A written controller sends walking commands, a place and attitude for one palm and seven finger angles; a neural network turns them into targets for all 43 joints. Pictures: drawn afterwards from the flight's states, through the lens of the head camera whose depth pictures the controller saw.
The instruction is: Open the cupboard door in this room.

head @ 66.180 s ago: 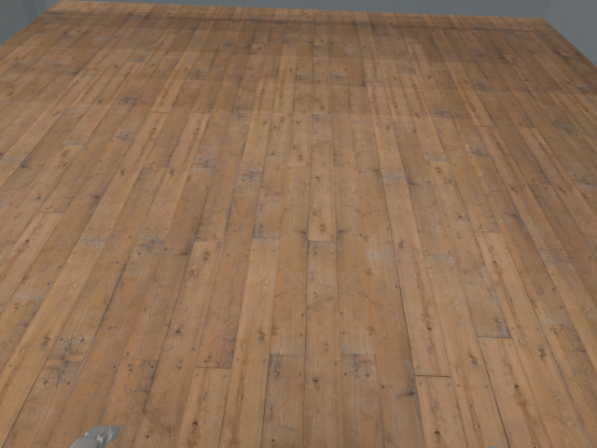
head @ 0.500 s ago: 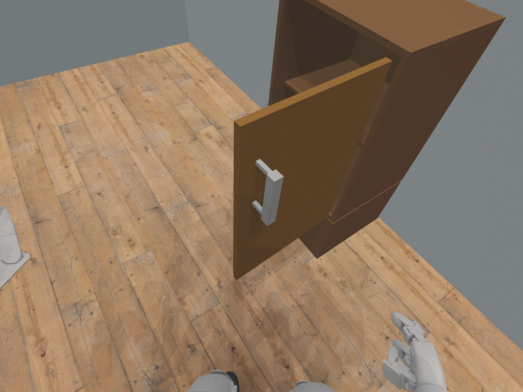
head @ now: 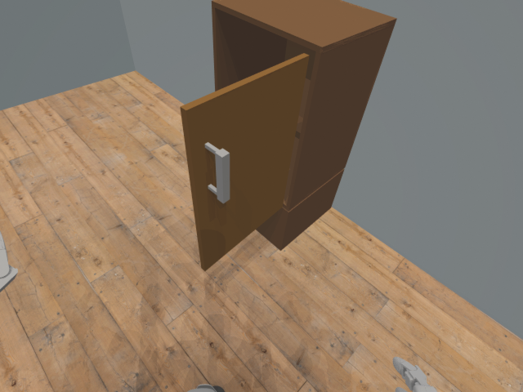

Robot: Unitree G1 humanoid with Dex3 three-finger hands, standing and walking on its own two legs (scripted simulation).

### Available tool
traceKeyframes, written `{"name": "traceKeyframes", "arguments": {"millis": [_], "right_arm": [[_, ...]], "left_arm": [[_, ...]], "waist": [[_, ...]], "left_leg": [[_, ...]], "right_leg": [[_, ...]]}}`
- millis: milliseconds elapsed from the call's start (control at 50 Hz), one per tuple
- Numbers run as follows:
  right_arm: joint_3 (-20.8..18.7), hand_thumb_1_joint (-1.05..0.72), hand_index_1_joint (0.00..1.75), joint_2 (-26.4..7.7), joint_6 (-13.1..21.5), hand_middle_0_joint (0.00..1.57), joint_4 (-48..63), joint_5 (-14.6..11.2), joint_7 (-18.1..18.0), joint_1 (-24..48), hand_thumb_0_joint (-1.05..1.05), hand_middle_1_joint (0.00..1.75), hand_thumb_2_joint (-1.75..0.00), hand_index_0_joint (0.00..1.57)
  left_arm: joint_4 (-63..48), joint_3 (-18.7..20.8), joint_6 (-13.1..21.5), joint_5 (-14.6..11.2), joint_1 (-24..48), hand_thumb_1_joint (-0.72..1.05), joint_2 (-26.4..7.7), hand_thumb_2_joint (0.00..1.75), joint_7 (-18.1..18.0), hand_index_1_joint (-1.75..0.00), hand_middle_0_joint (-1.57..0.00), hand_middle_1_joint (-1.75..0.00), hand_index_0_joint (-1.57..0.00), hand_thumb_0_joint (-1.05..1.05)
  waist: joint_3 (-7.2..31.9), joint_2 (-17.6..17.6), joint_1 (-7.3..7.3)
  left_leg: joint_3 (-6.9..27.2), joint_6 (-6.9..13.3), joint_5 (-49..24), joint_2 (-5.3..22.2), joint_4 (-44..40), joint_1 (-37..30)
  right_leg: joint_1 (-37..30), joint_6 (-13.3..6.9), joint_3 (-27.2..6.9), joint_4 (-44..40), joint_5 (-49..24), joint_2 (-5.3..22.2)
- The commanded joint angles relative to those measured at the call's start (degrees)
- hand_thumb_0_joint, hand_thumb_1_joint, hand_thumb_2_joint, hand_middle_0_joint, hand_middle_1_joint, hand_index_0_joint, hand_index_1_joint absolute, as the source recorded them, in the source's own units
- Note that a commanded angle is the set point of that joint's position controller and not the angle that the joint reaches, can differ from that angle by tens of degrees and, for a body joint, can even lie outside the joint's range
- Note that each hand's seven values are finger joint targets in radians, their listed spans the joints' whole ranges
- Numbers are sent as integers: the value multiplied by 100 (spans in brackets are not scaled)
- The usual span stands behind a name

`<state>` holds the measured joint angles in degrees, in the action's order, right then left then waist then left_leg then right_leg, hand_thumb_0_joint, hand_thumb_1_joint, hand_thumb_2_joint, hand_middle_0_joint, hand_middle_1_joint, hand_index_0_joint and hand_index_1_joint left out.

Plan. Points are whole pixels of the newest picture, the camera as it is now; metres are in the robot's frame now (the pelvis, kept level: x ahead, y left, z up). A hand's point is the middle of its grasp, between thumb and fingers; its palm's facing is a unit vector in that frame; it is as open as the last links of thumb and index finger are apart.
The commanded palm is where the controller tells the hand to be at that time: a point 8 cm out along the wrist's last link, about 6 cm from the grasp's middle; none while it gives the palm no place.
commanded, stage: stop stepping back and stand still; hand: left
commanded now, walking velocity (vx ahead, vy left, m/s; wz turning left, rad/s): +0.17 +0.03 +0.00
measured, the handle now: (216, 173) +0.58 +0.09 -0.02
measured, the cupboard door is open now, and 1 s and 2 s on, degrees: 93 93 93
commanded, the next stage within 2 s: let the arm hang, fingers relaxed in 0.44 s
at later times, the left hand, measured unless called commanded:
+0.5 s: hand out of the picture +0.17 +0.25 +0.18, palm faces +0.42 -0.78 -0.47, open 7.4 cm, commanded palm +0.12 +0.30 +0.19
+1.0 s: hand out of the picture -0.07 +0.19 -0.16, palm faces +0.06 -0.98 -0.21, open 7.1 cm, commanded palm none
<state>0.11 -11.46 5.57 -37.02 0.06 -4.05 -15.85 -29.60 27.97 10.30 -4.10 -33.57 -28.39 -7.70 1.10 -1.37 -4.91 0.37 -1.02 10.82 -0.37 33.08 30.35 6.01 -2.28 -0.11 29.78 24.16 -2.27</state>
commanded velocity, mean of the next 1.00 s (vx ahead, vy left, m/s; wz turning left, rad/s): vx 0.05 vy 0.01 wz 0.00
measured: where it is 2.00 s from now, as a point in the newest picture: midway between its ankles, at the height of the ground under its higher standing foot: outside the picture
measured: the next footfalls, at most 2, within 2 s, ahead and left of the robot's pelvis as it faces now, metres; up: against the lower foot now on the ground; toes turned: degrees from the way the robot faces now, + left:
left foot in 0.14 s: +0.06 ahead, +0.13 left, +0.00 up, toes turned +2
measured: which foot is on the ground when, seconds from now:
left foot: up 0.00-0.12, down 0.14-1.00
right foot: down 0.00-1.00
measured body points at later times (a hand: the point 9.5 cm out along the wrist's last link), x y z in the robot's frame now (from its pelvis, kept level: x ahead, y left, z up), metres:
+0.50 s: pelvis -0.03 +0.00 +0.01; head -0.04 +0.00 +0.46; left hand +0.14 +0.29 +0.21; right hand +0.11 -0.23 -0.08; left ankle +0.01 +0.12 -0.71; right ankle -0.06 -0.09 -0.73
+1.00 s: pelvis -0.04 +0.01 +0.01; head -0.01 +0.02 +0.46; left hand -0.07 +0.24 -0.15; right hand -0.02 -0.23 -0.14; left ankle +0.02 +0.13 -0.73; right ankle -0.06 -0.10 -0.73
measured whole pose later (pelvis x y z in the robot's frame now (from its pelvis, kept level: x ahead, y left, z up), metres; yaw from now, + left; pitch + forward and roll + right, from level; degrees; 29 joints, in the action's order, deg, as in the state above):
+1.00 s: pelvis -0.04 +0.01 +0.01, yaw +2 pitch -1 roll -1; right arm 0.3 -9.7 -1.9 -63.1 1.0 -1.2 -13.3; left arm 63.6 0.9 -0.9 0.3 -17.3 -10.9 -1.3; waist -4.7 0.0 0.1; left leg 0.7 0.0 8.2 0.9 25.6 16.0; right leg 7.7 -1.6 3.2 23.9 14.9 -1.6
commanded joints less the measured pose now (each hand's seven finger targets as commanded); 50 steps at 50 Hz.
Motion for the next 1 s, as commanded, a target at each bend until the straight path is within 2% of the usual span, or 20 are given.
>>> {"name": "traceKeyframes", "arguments": {"millis": [0, 60, 100, 140, 180, 260, 280, 320, 340, 400, 460, 500, 520, 580, 640, 680, 700, 740, 820, 980], "right_arm": [[-269, -90, 30, -753, 349, 20, 694, 40, 40, 665, 0, 30, -90, 20], [-271, -90, 30, -791, 602, 20, 535, 15, -131, 577, 0, 30, -90, 20], [-388, -90, 30, -995, 741, 20, 627, -42, -229, 602, 0, 30, -90, 20], [-304, -90, 30, -866, 717, 20, 599, -21, -219, 536, 0, 30, -90, 20], [-278, -90, 30, -782, 729, 20, 598, 80, -165, 602, 0, 30, -90, 20], [-218, -90, 30, -726, 675, 20, 792, 38, -28, 784, 0, 30, -90, 20], [-228, -90, 30, -704, 605, 20, 853, 44, -20, 787, 0, 30, -90, 20], [-292, -90, 30, -582, 450, 20, 844, 22, 5, 775, 0, 30, -90, 20], [-278, -90, 30, -624, 424, 20, 806, 28, 9, 738, 0, 30, -90, 20], [-153, -90, 30, -547, 443, 20, 743, 24, -28, 714, 0, 30, -90, 20], [-140, -90, 30, -557, 483, 20, 766, 14, -91, 742, 0, 30, -90, 20], [-258, -90, 30, -751, 506, 20, 869, -30, -123, 816, 0, 30, -90, 20], [-490, -90, 30, -1755, 513, 20, -306, 55, 434, 821, 0, 30, -90, 20], [-238, -90, 30, -1100, -186, 20, -211, 139, 383, 687, 0, 30, -90, 20], [-189, -90, 30, -1060, -266, 20, -378, 183, 365, 942, 0, 30, -90, 20], [-202, -90, 30, -998, -400, 20, -713, 146, 381, 907, 0, 30, -90, 20], [-204, -90, 30, -925, -495, 20, -847, 170, 376, 851, 0, 30, -90, 20], [-128, -90, 30, -713, -558, 20, -1243, 173, 381, 672, 0, 30, -90, 20], [-113, -90, 30, -591, -540, 20, -1765, 157, 274, 601, 0, 30, -90, 20], [-130, -90, 30, -459, -597, 20, -2449, 99, 210, 125, 0, 30, -90, 20]], "left_arm": [[-1499, 544, 459, 100, 554, 90, -788, 90, -208, -30, -20, -30, -20, 0], [-730, 153, 527, 297, 1081, 90, -482, 90, -297, -30, -20, -30, -20, 0], [-711, 119, 530, 289, 1142, 90, -518, 90, -303, -30, -20, -30, -20, 0], [-541, 265, 556, 247, 890, 90, -565, 90, -286, -30, -20, -30, -20, 0], [-1134, 367, 604, 272, 1007, 90, -677, 90, -249, -30, -20, -30, -20, 0], [-1279, 306, 509, 273, 309, 90, -475, 90, -231, -30, -20, -30, -20, 0], [-1232, 368, 492, 277, 242, 90, -521, 90, -234, -30, -20, -30, -20, 0], [-964, 498, 380, 208, 101, 90, -679, 90, -234, -30, -20, -30, -20, 0], [-918, 491, 413, 193, 271, 90, -652, 90, -264, -30, -20, -30, -20, 0], [-614, 489, 570, 252, 644, 90, -632, 90, -288, -30, -20, -30, -20, 0], [-376, 261, 560, 222, 683, 90, -419, 90, -282, -30, -20, -30, -20, 0], [-549, 93, 536, 204, 736, 90, -339, 90, -233, -30, -20, -30, -20, 0], [3632, -2241, -449, 714, 680, 90, 775, 90, 637, -30, -20, -30, -20, 0], [4149, -2213, -1120, 566, 1079, 90, 1191, 90, 706, -30, -20, -30, -20, 0], [5368, -2232, -980, 614, 1272, 90, 777, 90, 737, -30, -20, -30, -20, 0], [6168, -2323, -907, 585, 1899, 90, 450, 90, 728, -30, -20, -30, -20, 0], [6516, -2385, -927, 569, 2094, 90, 453, 90, 697, -30, -20, -30, -20, 0], [7169, -2524, -937, 520, 2228, 90, 641, 90, 661, -30, -20, -30, -20, 0], [8214, -2507, -951, 482, 1761, 90, 1033, 90, 606, -30, -20, -30, -20, 0], [9215, -2664, -961, 438, 1561, 90, 1185, 90, 602, -30, -20, -30, -20, 0]], "waist": [[-146, -368, 325], [-161, 164, 285], [94, 1069, 383], [294, 1270, 354], [267, 1275, 352], [245, 1198, 464], [159, 895, 428], [-178, -1005, 491], [-370, -922, 427], [-50, -200, 383], [151, -219, 423], [253, 455, 483], [45, 693, 258], [274, 547, 493], [460, -755, 727], [160, -1374, 470], [-65, -1283, 398], [-44, -118, 297], [106, 1084, 465], [-245, 301, 427]], "left_leg": [[187, -79, 719, 300, 2326, -297], [-288, 163, 330, 197, -184, -1653], [627, 471, -14, 810, -810, -2408], [1699, 802, -20, 1403, -1321, -2258], [2033, 971, 769, 1621, -1874, -1651], [579, 526, 1981, 998, -1516, -493], [175, 317, 2058, 619, -934, -322], [-222, 56, 1355, 36, 1560, 57], [-90, 33, 1190, 108, 2332, 350], [-172, 67, 1034, 337, 1108, -236], [-450, 194, -24, 142, -620, -1777], [268, 420, -916, 808, -858, -2429], [749, 605, -2670, 1121, -5, -1666], [1458, 1063, -2004, 1436, -926, -768], [825, 636, -1235, 794, -464, -794], [247, 245, -211, 188, -117, -1334], [147, 190, -12, 128, -48, -1537], [140, 151, -543, 244, -389, -1930], [465, 267, -734, 563, -952, -1927], [459, 250, -278, 597, -1236, -2076]], "right_leg": [[1820, -926, -1664, -1877, 713, 1891], [1369, -284, -545, -748, -635, 1059], [1574, 125, -174, 232, -862, 460], [1539, 288, 137, 864, -226, 80], [1254, 279, 41, 1433, 476, 143], [-102, 94, 236, -143, -105, 198], [-3, -79, -147, -600, 81, 370], [926, -805, -2616, -2005, 1769, 1765], [922, -980, -2731, -2025, 865, 2028], [429, -744, -1323, -1072, -1985, 1690], [729, -208, -599, -681, -1907, 1090], [1054, 172, -359, -265, -1746, 662], [1580, 245, 211, 1062, -2431, 822], [1160, 283, 94, 1568, 524, 360], [291, 111, -290, -14, -1287, 647], [1002, -208, -976, -876, -1557, 1253], [1256, -311, -986, -1042, -1603, 1335], [1184, -245, -785, -886, -1771, 1155], [498, -48, -446, -943, -1458, 766], [589, -77, -298, -1326, -1048, 765]]}}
